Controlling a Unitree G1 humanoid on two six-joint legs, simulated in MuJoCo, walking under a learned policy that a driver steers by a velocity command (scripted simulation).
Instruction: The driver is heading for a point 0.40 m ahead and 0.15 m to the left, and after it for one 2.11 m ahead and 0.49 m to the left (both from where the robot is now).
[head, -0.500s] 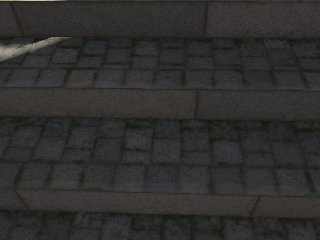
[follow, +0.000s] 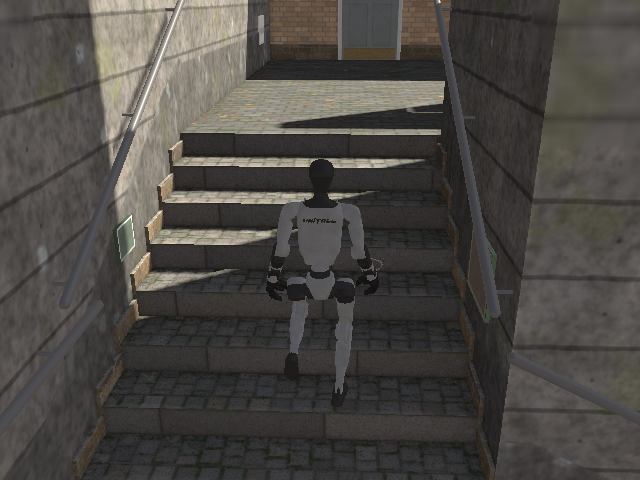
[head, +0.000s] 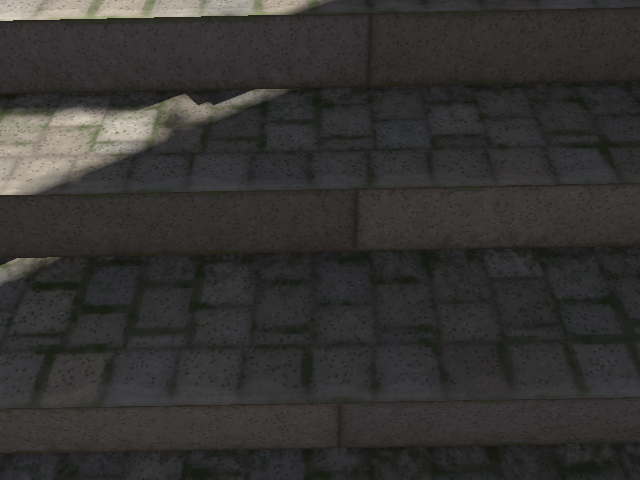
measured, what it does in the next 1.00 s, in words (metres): climbs, turning left: left foot 0.16 m higher, then right foot 0.16 m higher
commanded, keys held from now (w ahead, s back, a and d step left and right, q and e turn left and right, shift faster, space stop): q+shift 0.42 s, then shift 0.58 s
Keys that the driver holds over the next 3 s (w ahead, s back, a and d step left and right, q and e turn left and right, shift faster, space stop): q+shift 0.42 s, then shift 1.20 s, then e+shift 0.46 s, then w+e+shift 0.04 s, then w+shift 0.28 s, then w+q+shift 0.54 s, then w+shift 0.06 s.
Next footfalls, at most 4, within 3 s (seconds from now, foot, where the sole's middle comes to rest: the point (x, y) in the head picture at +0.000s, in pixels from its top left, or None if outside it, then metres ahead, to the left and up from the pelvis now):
0.22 left None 0.34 0.09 -0.56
0.80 right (405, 349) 0.62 -0.13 -0.40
1.56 left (273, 443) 0.45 0.09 -0.37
1.72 left None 0.37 0.10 -0.56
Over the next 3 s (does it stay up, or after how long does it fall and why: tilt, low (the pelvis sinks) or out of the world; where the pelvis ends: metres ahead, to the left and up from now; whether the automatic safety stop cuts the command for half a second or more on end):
stays up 1.11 0.05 0.54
